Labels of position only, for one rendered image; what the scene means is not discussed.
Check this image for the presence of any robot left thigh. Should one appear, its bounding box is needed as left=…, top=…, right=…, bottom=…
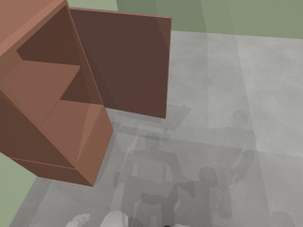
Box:
left=99, top=211, right=129, bottom=227

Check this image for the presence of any cupboard door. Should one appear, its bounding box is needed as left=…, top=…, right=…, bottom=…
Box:
left=69, top=7, right=172, bottom=119

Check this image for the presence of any left robot hand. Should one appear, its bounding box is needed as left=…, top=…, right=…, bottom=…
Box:
left=65, top=213, right=91, bottom=227

